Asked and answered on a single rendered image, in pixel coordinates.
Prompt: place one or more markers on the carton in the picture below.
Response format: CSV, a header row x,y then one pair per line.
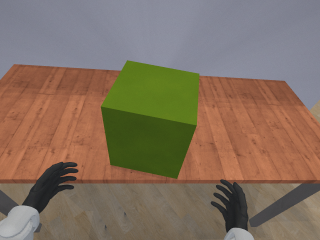
x,y
149,117

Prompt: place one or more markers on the table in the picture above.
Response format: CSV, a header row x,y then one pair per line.
x,y
249,131

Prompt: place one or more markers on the right robot forearm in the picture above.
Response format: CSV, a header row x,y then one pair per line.
x,y
238,234

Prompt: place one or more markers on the robot right hand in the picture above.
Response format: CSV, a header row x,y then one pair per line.
x,y
235,214

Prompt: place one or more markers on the left robot forearm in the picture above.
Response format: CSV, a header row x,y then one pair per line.
x,y
20,224

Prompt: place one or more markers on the robot left hand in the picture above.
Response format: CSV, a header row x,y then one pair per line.
x,y
47,186

